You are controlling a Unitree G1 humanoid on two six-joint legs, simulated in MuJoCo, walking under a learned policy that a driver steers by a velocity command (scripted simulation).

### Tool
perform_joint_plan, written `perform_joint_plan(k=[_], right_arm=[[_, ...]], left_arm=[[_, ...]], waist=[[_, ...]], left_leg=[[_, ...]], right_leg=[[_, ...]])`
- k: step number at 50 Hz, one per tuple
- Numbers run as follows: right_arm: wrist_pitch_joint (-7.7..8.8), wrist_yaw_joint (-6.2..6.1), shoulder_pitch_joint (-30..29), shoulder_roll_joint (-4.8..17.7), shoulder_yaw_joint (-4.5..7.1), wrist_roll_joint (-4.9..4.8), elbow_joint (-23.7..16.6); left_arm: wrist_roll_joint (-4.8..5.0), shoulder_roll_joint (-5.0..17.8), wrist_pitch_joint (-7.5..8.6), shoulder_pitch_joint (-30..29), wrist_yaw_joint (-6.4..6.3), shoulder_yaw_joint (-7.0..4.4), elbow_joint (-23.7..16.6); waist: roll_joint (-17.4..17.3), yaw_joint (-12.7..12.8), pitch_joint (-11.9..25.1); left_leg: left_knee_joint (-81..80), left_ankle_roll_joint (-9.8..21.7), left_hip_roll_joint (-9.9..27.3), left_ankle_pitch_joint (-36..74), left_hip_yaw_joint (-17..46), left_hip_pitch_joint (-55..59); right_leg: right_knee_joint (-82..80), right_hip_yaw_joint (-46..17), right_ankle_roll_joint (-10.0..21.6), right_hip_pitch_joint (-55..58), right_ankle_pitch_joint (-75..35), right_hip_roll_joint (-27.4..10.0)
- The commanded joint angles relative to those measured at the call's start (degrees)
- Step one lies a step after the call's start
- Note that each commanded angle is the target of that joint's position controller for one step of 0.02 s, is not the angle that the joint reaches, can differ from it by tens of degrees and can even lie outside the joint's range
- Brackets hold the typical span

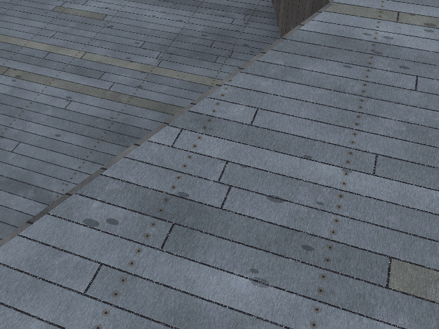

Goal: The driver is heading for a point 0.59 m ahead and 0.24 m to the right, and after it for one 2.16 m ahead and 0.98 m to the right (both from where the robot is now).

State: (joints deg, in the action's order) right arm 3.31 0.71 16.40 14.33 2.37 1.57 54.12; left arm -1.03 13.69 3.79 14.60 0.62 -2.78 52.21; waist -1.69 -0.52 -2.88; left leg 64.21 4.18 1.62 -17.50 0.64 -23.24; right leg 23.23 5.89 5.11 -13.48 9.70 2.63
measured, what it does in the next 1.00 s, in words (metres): walks ahead, turning right: left foot, then right foot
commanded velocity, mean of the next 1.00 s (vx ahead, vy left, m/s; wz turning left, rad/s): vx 0.50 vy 0.00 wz -0.41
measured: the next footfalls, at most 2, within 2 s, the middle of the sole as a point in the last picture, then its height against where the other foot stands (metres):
left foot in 0.36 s outside the picture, level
right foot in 0.90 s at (287, 305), level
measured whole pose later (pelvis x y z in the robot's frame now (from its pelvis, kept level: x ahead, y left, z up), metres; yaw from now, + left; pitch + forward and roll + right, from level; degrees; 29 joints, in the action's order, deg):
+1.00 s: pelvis +0.49 -0.07 -0.02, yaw -29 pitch +0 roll +0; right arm 3.7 0.1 17.1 13.4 3.0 0.8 51.6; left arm -1.4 15.0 0.7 7.7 1.0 -4.2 47.6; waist -0.5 -1.7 -4.4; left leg 69.7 -0.6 4.8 -22.6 -4.0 -17.8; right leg 32.5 4.8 7.4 -21.0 12.3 5.3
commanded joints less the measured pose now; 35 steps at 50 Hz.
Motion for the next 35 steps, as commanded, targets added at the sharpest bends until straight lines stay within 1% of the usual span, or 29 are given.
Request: perform_joint_plan(k=[1, 2, 3, 5, 6, 8, 10, 12, 14, 15, 16, 17, 18, 19, 20, 21, 22, 23, 24, 25, 26, 27, 29, 32, 35], right_arm=[[-0.95, 0.77, 3.47, 2.30, 0.49, 0.61, -1.51], [-1.17, 0.93, 1.16, 2.24, 0.43, 0.62, -2.19], [-1.30, 1.03, -1.45, 2.31, 0.38, 0.65, -3.00], [-1.27, 1.11, -6.94, 2.26, 0.20, 0.55, -4.77], [-1.15, 1.14, -9.42, 1.97, 0.02, 0.45, -5.62], [-0.91, 1.17, -13.26, 1.26, -0.43, 0.17, -6.82], [-0.75, 1.01, -16.23, 1.37, -0.62, -0.03, -7.73], [-0.45, 0.78, -18.46, 1.95, -0.61, -0.21, -8.77], [0.06, 0.53, -18.63, 3.09, -0.32, -0.39, -9.56], [0.43, 0.33, -16.91, 3.85, -0.04, -0.48, -9.40], [0.88, 0.03, -13.06, 4.73, 0.41, -0.45, -8.49], [1.59, -0.49, -5.43, 5.92, 1.12, -0.10, -6.12], [2.40, -1.33, 4.11, 9.61, 2.32, 1.23, -4.20], [2.15, -1.75, 9.18, 16.34, 4.05, 2.32, -4.52], [1.07, -1.61, 6.09, 13.14, 3.59, 0.97, -4.99], [0.82, -1.46, 0.66, 8.53, 2.36, 0.53, -6.03], [1.01, -1.28, -3.02, 5.35, 1.61, 0.27, -6.47], [1.35, -1.37, -3.97, 3.82, 1.20, 0.15, -6.25], [1.75, -1.61, -3.89, 2.95, 0.94, -0.19, -5.58], [2.29, -1.62, -3.13, 2.89, 0.95, -0.32, -5.12], [2.88, -1.57, -2.02, 3.02, 1.05, -0.56, -4.65], [3.34, -1.53, -1.27, 3.58, 1.26, -0.80, -4.23], [3.75, -1.47, 0.32, 4.06, 1.50, -0.74, -3.53], [3.64, -1.38, 2.36, 3.90, 1.51, -0.44, -2.52], [3.55, -1.51, 3.63, 4.94, 1.75, -0.43, -2.01]], left_arm=[[0.57, 5.47, 1.77, 4.06, -0.14, -0.99, -0.10], [0.62, 6.06, 1.92, 4.91, -0.16, -1.14, 0.47], [0.64, 6.14, 1.96, 5.88, -0.18, -1.14, 1.01], [0.76, 5.50, 1.83, 7.96, -0.14, -0.90, 2.09], [0.84, 5.28, 1.74, 8.73, -0.12, -0.79, 2.52], [0.81, 5.79, 1.63, 10.22, -0.21, -0.87, 3.16], [0.64, 6.41, 1.44, 11.86, -0.40, -1.00, 3.81], [0.41, 6.73, 1.15, 12.82, -0.61, -1.10, 4.22], [0.12, 7.59, 0.87, 12.01, -0.92, -1.44, 4.08], [-0.06, 8.15, 0.73, 10.96, -1.06, -1.69, 3.83], [-0.09, 8.73, 0.65, 9.65, -1.11, -1.96, 3.50], [0.15, 8.53, 0.61, 8.56, -0.96, -1.98, 3.26], [0.64, 6.50, 0.80, 8.12, -0.73, -1.49, 1.97], [2.70, -0.29, 0.72, 13.32, -0.71, -0.18, -0.34], [1.22, 4.86, 0.06, 12.37, -1.09, -1.35, 0.15], [0.68, 6.08, -0.41, 9.59, -0.89, -2.00, 0.27], [0.62, 4.98, -0.54, 7.38, -0.27, -1.88, 0.02], [0.24, 3.99, -1.01, 6.44, 0.19, -1.94, -0.09], [-0.50, 3.45, -1.82, 6.62, 0.63, -1.99, -0.23], [-0.82, 2.68, -2.58, 6.63, 1.01, -1.89, -0.22], [-0.84, 2.28, -3.08, 5.72, 1.30, -1.84, -0.74], [-0.81, 2.16, -3.44, 4.18, 1.55, -1.84, -1.52], [-0.87, 2.28, -3.86, 0.32, 1.99, -1.80, -3.05], [-0.75, 2.07, -3.91, -5.84, 2.65, -1.40, -5.51], [-0.82, 1.27, -3.68, -11.75, 3.32, -0.58, -7.76]], waist=[[5.16, -1.18, 1.63], [4.96, -0.99, 0.69], [4.76, -0.54, -0.29], [4.64, 0.66, -1.86], [4.51, 1.13, -2.33], [4.83, 2.15, -2.47], [5.09, 3.16, -2.20], [5.58, 3.77, -2.03], [6.16, 3.04, -1.65], [6.39, 1.95, -1.08], [6.44, 0.06, 0.32], [4.14, -3.36, 3.96], [-0.66, -6.71, 10.93], [-13.00, -5.50, 19.83], [-10.02, -4.62, 19.41], [-4.19, -2.38, 10.48], [-2.05, -1.21, 5.47], [-3.25, -0.23, 3.01], [-4.67, 0.96, 1.76], [-4.65, 1.38, 1.70], [-3.97, 1.57, 1.83], [-3.67, 1.84, 1.53], [-2.78, 1.59, 0.70], [-2.43, 0.70, -1.04], [-2.46, -0.51, -2.03]], left_leg=[[-1.44, -1.34, 3.39, 3.33, 0.61, -6.57], [-3.26, -1.90, 4.03, 5.15, 0.07, -8.66], [-5.52, -2.46, 4.61, 7.14, -0.44, -10.77], [-11.72, -3.54, 5.23, 10.95, -1.49, -13.40], [-15.51, -4.05, 4.99, 12.71, -2.00, -13.33], [-22.08, -4.69, 3.78, 15.53, -2.89, -11.66], [-26.40, -4.95, 2.50, 16.87, -3.46, -10.26], [-29.02, -4.73, 1.76, 16.30, -3.22, -9.40], [-31.20, -3.84, 1.23, 13.24, -2.39, -7.16], [-32.66, -3.26, 0.72, 11.02, -2.10, -4.22], [-34.63, -2.55, -0.37, 8.81, -2.28, 1.14], [-38.85, -1.37, -1.24, 9.58, -2.73, 11.13], [-40.33, 1.08, 6.07, 5.76, 4.51, 24.94], [-43.68, 6.92, 23.06, -1.00, 27.45, 42.61], [-49.50, 8.14, 24.25, -6.92, 36.94, 38.11], [-50.45, 6.76, 21.82, -10.73, 28.24, 30.09], [-52.20, 5.65, 19.07, -6.25, 20.93, 23.23], [-53.61, 4.16, 16.67, -0.97, 14.82, 19.01], [-54.57, 3.12, 14.98, 2.73, 10.36, 16.09], [-55.06, 2.93, 14.33, 6.24, 7.60, 14.98], [-55.56, 3.20, 14.16, 9.43, 5.50, 15.03], [-56.13, 3.57, 14.27, 11.61, 3.47, 15.36], [-56.87, 4.05, 14.22, 14.31, -0.06, 16.58], [-57.24, 4.17, 13.21, 17.29, -5.01, 17.81], [-56.89, 3.66, 12.92, 20.37, -9.37, 18.71]], right_leg=[[-14.75, -14.73, 7.06, 5.04, -10.24, -15.18], [-15.87, -13.77, 7.29, 5.24, -9.78, -14.98], [-16.76, -13.00, 7.36, 5.73, -9.54, -14.70], [-17.56, -11.89, 7.25, 6.65, -10.60, -13.57], [-17.43, -11.45, 7.09, 6.81, -11.59, -12.89], [-16.52, -11.07, 6.81, 7.36, -13.98, -12.21], [-14.78, -11.43, 6.74, 9.16, -16.90, -12.28], [-12.55, -12.72, 6.74, 11.42, -19.51, -12.97], [-9.90, -14.57, 6.26, 13.05, -22.02, -14.07], [-7.94, -15.32, 5.65, 13.16, -23.47, -14.36], [-4.28, -15.59, 4.89, 12.52, -26.46, -14.03], [4.50, -13.82, 3.76, 10.47, -28.46, -11.42], [18.68, -11.02, 2.46, 2.91, -19.94, -7.51], [38.67, -4.70, -0.40, -16.24, 9.03, 1.38], [46.01, -8.20, 0.50, -22.29, 20.14, 0.55], [47.33, -9.76, 1.03, -23.68, 15.76, -3.08], [45.63, -9.50, 0.73, -22.63, 11.48, -5.23], [43.59, -9.20, 0.40, -21.01, 9.40, -6.60], [42.39, -8.96, -0.32, -19.51, 8.21, -7.48], [42.53, -8.43, -0.87, -18.61, 6.91, -7.56], [42.63, -8.14, -1.25, -19.15, 5.48, -7.69], [42.18, -7.96, -1.65, -20.68, 3.79, -8.04], [40.31, -7.59, -2.34, -24.26, 0.02, -8.70], [32.52, -6.29, -3.09, -26.70, -5.42, -8.68], [22.39, -3.29, -2.60, -23.72, -9.83, -7.93]])
Velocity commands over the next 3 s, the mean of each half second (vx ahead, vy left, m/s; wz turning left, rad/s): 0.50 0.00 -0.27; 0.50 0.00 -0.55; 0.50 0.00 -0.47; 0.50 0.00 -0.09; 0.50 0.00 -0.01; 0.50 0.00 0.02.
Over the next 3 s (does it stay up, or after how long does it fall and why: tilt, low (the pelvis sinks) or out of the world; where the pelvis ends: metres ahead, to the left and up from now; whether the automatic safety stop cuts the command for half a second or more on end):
stays up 1.33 -0.73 -0.01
